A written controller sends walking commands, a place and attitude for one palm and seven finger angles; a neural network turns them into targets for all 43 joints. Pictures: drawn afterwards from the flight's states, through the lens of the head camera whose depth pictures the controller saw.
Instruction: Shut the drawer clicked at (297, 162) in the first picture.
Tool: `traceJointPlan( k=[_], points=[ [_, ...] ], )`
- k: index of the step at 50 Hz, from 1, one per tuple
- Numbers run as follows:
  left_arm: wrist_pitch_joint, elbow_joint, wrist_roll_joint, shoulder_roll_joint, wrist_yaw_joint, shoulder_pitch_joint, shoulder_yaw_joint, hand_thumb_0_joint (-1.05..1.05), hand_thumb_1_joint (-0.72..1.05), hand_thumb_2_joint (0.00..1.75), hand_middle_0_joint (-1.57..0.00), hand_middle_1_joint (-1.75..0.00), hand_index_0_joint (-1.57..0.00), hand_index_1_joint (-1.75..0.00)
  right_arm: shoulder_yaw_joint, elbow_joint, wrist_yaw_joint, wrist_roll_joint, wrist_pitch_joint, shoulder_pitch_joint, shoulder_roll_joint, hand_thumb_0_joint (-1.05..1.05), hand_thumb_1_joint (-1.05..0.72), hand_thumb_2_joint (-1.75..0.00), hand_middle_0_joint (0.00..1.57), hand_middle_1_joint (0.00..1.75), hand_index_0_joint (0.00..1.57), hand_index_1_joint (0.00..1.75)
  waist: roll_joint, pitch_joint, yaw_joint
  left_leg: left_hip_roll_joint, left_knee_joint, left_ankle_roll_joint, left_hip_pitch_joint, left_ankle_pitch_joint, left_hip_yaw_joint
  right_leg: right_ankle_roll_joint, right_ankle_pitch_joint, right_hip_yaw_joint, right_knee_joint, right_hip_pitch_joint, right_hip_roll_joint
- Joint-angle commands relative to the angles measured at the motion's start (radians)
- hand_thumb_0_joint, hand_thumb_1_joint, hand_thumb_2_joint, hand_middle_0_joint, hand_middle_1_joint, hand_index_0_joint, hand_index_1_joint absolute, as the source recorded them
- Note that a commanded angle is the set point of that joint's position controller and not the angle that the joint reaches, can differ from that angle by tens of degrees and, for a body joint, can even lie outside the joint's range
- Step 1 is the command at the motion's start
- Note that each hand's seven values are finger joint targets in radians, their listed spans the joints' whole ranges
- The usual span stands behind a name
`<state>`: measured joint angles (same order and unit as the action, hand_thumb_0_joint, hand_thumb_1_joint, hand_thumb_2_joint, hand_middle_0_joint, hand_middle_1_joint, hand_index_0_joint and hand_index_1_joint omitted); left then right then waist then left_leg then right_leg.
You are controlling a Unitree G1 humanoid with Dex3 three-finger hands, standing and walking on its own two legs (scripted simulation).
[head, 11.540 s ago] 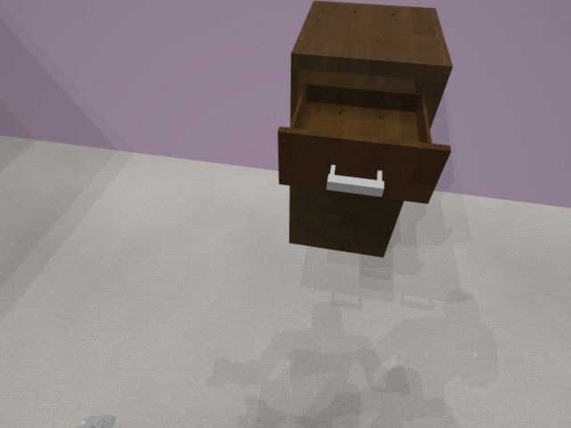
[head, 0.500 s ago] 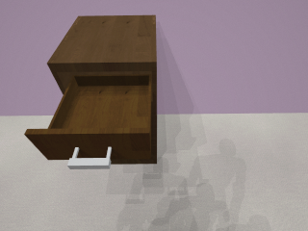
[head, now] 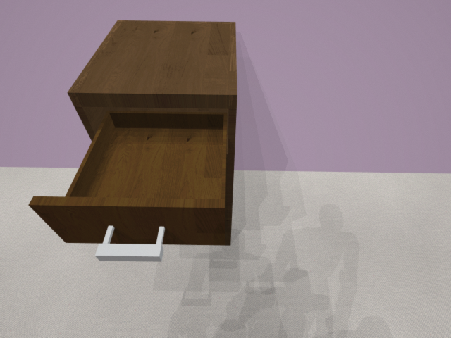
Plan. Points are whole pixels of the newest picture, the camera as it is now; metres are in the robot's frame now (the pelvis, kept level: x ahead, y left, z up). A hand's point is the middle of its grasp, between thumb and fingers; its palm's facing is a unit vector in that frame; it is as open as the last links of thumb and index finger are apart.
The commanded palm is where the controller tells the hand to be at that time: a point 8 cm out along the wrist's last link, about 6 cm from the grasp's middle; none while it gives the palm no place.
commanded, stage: come to a stop and stand still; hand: left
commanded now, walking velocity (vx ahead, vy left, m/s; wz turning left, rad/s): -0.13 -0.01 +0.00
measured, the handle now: (133, 241) +0.30 +0.21 -0.04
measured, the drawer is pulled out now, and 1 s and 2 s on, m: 0.30 0.30 0.30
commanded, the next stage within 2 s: look again from close up in 0.80 s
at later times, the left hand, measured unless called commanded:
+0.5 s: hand out of the picture -0.01 +0.20 -0.17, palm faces +0.02 -0.98 -0.21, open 7.4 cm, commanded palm none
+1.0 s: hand out of the picture -0.07 +0.19 -0.17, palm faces +0.02 -0.99 -0.17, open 7.4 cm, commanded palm none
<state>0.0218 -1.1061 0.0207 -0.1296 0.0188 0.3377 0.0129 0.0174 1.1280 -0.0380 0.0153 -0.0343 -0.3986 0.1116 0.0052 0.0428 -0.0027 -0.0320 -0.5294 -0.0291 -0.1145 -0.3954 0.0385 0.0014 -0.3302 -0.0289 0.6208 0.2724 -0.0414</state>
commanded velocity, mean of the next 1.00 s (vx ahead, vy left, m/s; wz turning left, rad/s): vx -0.02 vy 0.00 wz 0.00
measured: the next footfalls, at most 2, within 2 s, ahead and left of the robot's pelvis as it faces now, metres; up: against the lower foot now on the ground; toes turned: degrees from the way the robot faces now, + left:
none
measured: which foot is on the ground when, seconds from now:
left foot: down 0.00-1.00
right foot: down 0.00-1.00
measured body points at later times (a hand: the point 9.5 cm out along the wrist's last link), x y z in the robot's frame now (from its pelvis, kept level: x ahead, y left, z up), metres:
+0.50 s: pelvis -0.05 +0.02 +0.00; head -0.05 +0.02 +0.45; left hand -0.01 +0.25 -0.15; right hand +0.01 -0.22 -0.14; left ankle -0.06 +0.13 -0.73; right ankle +0.00 -0.12 -0.73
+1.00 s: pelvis -0.04 +0.03 +0.01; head -0.04 +0.03 +0.46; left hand -0.07 +0.24 -0.15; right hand -0.08 -0.18 -0.15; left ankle -0.06 +0.13 -0.73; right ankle +0.00 -0.12 -0.73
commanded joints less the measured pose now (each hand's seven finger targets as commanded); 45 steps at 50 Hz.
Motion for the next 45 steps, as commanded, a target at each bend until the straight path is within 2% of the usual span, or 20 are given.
traceJointPlan(
  k=[1, 3, 4, 8, 11, 12, 13, 14, 15, 17, 18, 19, 20, 22, 25, 27, 29, 32, 39, 45],
  points=[
    [0.022, 0.011, -0.014, -0.091, 0.021, 0.08, 0.015, 0.0, 0.9, 0.9, -0.2, -0.3, -0.2, -0.3, -0.015, -0.022, -0.017, -0.008, -0.015, -0.081, 0.084, 0.0, -0.9, -0.9, 0.2, 0.3, 0.2, 0.3, -0.013, -0.028, -0.006, -0.056, 0.047, 0.047, -0.032, 0.669, -0.024, -0.056, 0.714, 0.051, -0.041, -0.129, -0.076],
    [0.021, 0.009, -0.018, -0.104, 0.024, 0.067, 0.014, 0.0, 0.9, 0.9, -0.2, -0.3, -0.2, -0.3, -0.021, -0.027, -0.019, -0.013, -0.009, -0.067, 0.088, 0.0, -0.9, -0.9, 0.2, 0.3, 0.2, 0.3, 0.013, -0.047, 0.001, -0.057, 0.072, 0.036, -0.014, 0.676, -0.022, -0.048, 0.821, 0.05, -0.045, -0.16, -0.087],
    [0.019, 0.014, -0.017, -0.106, 0.027, 0.058, 0.016, 0.0, 0.9, 0.9, -0.2, -0.3, -0.2, -0.3, -0.026, -0.029, -0.019, -0.014, -0.006, -0.058, 0.099, 0.0, -0.9, -0.9, 0.2, 0.3, 0.2, 0.3, 0.009, -0.052, 0.001, -0.059, 0.075, 0.035, -0.004, 0.679, -0.021, -0.045, 0.816, 0.048, -0.042, -0.158, -0.089],
    [0.0, 0.031, -0.014, -0.102, 0.029, 0.015, 0.014, 0.0, 0.9, 0.9, -0.2, -0.3, -0.2, -0.3, -0.034, -0.041, -0.018, -0.014, 0.007, -0.022, 0.096, 0.0, -0.9, -0.9, 0.2, 0.3, 0.2, 0.3, -0.028, -0.028, 0.005, -0.078, 0.117, 0.046, 0.022, 0.653, -0.03, -0.042, 0.61, 0.057, -0.076, -0.112, -0.071],
    [-0.005, 0.039, -0.009, -0.107, 0.029, 0.009, 0.013, 0.0, 0.9, 0.9, -0.2, -0.3, -0.2, -0.3, -0.034, -0.042, -0.012, -0.013, 0.012, 0.009, 0.102, 0.0, -0.9, -0.9, 0.2, 0.3, 0.2, 0.3, 0.006, -0.029, -0.001, -0.076, 0.126, 0.047, 0.014, 0.556, -0.033, -0.038, 0.525, 0.061, -0.117, -0.111, -0.072],
    [0.011, 0.0, -0.006, -0.181, 0.061, 0.088, 0.033, 0.0, 0.9, 0.9, -0.2, -0.3, -0.2, -0.3, -0.063, -0.117, 0.006, -0.023, 0.009, 0.13, 0.181, 0.0, -0.9, -0.9, 0.2, 0.3, 0.2, 0.3, 0.109, -0.065, -0.038, -0.087, -0.125, 0.014, -0.108, 0.465, 0.014, -0.011, 0.88, 0.088, -0.15, -0.173, -0.132],
    [0.021, 0.026, -0.003, -0.223, 0.054, 0.062, 0.035, 0.0, 0.9, 0.9, -0.2, -0.3, -0.2, -0.3, -0.053, -0.161, 0.011, -0.026, 0.017, 0.126, 0.153, 0.0, -0.9, -0.9, 0.2, 0.3, 0.2, 0.3, 0.125, -0.104, -0.005, -0.02, -0.105, 0.005, -0.175, 0.251, 0.018, -0.06, 1.107, 0.13, -0.105, -0.279, -0.187],
    [0.015, 0.053, -0.008, -0.198, 0.05, 0.046, 0.029, 0.0, 0.9, 0.9, -0.2, -0.3, -0.2, -0.3, -0.053, -0.164, 0.01, -0.019, 0.014, 0.06, 0.105, 0.0, -0.9, -0.9, 0.2, 0.3, 0.2, 0.3, 0.193, -0.205, 0.02, -0.008, -0.031, 0.028, -0.157, 0.053, 0.02, -0.082, 1.046, 0.126, -0.065, -0.295, -0.21],
    [0.007, 0.068, -0.008, -0.17, 0.047, 0.004, 0.013, 0.0, 0.9, 0.9, -0.2, -0.3, -0.2, -0.3, -0.051, -0.155, 0.009, -0.015, 0.018, 0.057, 0.107, 0.0, -0.9, -0.9, 0.2, 0.3, 0.2, 0.3, 0.183, -0.2, 0.027, -0.004, 0.017, 0.03, -0.107, 0.076, 0.014, -0.072, 0.886, 0.104, -0.064, -0.241, -0.193],
    [-0.008, 0.103, -0.01, -0.165, 0.034, -0.061, 0.005, 0.0, 0.9, 0.9, -0.2, -0.3, -0.2, -0.3, -0.051, -0.142, 0.014, -0.007, 0.03, 0.062, 0.126, 0.0, -0.9, -0.9, 0.2, 0.3, 0.2, 0.3, 0.036, -0.058, 0.035, -0.041, 0.055, 0.039, -0.083, 0.146, -0.021, -0.044, 0.318, 0.087, -0.149, -0.048, -0.12],
    [-0.015, 0.114, -0.009, -0.16, 0.031, -0.076, 0.004, 0.0, 0.9, 0.9, -0.2, -0.3, -0.2, -0.3, -0.048, -0.147, 0.016, -0.002, 0.03, 0.062, 0.133, 0.0, -0.9, -0.9, 0.2, 0.3, 0.2, 0.3, -0.015, 0.011, 0.031, -0.067, 0.085, 0.046, -0.109, 0.172, -0.039, -0.037, 0.169, 0.08, -0.169, 0.002, -0.085],
    [-0.021, 0.119, -0.006, -0.16, 0.029, -0.084, 0.002, 0.0, 0.9, 0.9, -0.2, -0.3, -0.2, -0.3, -0.045, -0.153, 0.02, 0.0, 0.031, 0.088, 0.147, 0.0, -0.9, -0.9, 0.2, 0.3, 0.2, 0.3, -0.07, 0.076, 0.022, -0.075, 0.119, 0.051, -0.17, 0.134, -0.066, -0.03, 0.058, 0.066, -0.184, 0.018, -0.064],
    [-0.022, 0.122, -0.004, -0.161, 0.027, -0.071, 0.001, 0.0, 0.9, 0.9, -0.2, -0.3, -0.2, -0.3, -0.042, -0.164, 0.024, 0.0, 0.031, 0.107, 0.154, 0.0, -0.9, -0.9, 0.2, 0.3, 0.2, 0.3, -0.072, 0.101, 0.012, -0.071, 0.146, 0.054, -0.204, 0.084, -0.078, -0.027, 0.009, 0.069, -0.199, 0.018, -0.054],
    [-0.023, 0.126, -0.003, -0.166, 0.022, -0.06, -0.001, 0.0, 0.9, 0.9, -0.2, -0.3, -0.2, -0.3, -0.042, -0.175, 0.029, 0.001, 0.029, 0.109, 0.17, 0.0, -0.9, -0.9, 0.2, 0.3, 0.2, 0.3, -0.036, 0.108, 0.011, -0.062, 0.181, 0.056, -0.235, -0.02, -0.088, -0.024, -0.044, 0.072, -0.215, 0.01, -0.048],
    [-0.024, 0.132, -0.001, -0.158, 0.017, -0.037, -0.001, 0.0, 0.9, 0.9, -0.2, -0.3, -0.2, -0.3, -0.043, -0.177, 0.031, 0.005, 0.025, 0.103, 0.188, 0.0, -0.9, -0.9, 0.2, 0.3, 0.2, 0.3, -0.072, 0.092, 0.006, -0.071, 0.237, 0.061, -0.256, -0.105, -0.11, -0.019, -0.031, 0.051, -0.199, -0.016, -0.037],
    [-0.021, 0.13, -0.001, -0.153, 0.015, -0.024, -0.003, 0.0, 0.9, 0.9, -0.2, -0.3, -0.2, -0.3, -0.041, -0.178, 0.031, 0.005, 0.024, 0.101, 0.192, 0.0, -0.9, -0.9, 0.2, 0.3, 0.2, 0.3, -0.044, 0.081, 0.003, -0.067, 0.237, 0.061, -0.254, -0.102, -0.107, -0.017, -0.018, 0.05, -0.206, -0.028, -0.041],
    [-0.02, 0.13, 0.0, -0.151, 0.014, -0.014, -0.004, 0.0, 0.9, 0.9, -0.2, -0.3, -0.2, -0.3, -0.04, -0.173, 0.031, 0.004, 0.024, 0.092, 0.191, 0.0, -0.9, -0.9, 0.2, 0.3, 0.2, 0.3, -0.053, 0.074, 0.003, -0.067, 0.25, 0.062, -0.255, -0.112, -0.112, -0.017, -0.019, 0.048, -0.209, -0.035, -0.041],
    [-0.013, 0.12, -0.001, -0.145, 0.014, 0.004, -0.006, 0.0, 0.9, 0.9, -0.2, -0.3, -0.2, -0.3, -0.037, -0.158, 0.031, 0.001, 0.023, 0.069, 0.181, 0.0, -0.9, -0.9, 0.2, 0.3, 0.2, 0.3, 0.008, 0.071, 0.006, -0.054, 0.222, 0.061, -0.229, -0.063, -0.097, -0.018, -0.028, 0.067, -0.233, -0.02, -0.055],
    [-0.006, 0.089, -0.005, -0.125, 0.016, 0.031, -0.008, 0.0, 0.9, 0.9, -0.2, -0.3, -0.2, -0.3, -0.029, -0.106, 0.028, -0.005, 0.016, 0.025, 0.155, 0.0, -0.9, -0.9, 0.2, 0.3, 0.2, 0.3, -0.003, 0.063, 0.009, -0.055, 0.22, 0.062, -0.198, 0.006, -0.092, -0.02, 0.026, 0.063, -0.232, -0.029, -0.06],
    [0.004, 0.051, -0.009, -0.104, 0.02, 0.058, -0.013, 0.0, 0.9, 0.9, -0.2, -0.3, -0.2, -0.3, -0.022, -0.056, 0.023, -0.01, 0.007, 0.003, 0.13, 0.0, -0.9, -0.9, 0.2, 0.3, 0.2, 0.3, 0.01, 0.041, 0.007, -0.053, 0.189, 0.06, -0.146, 0.14, -0.067, -0.021, 0.135, 0.062, -0.224, -0.054, -0.07]
  ],
)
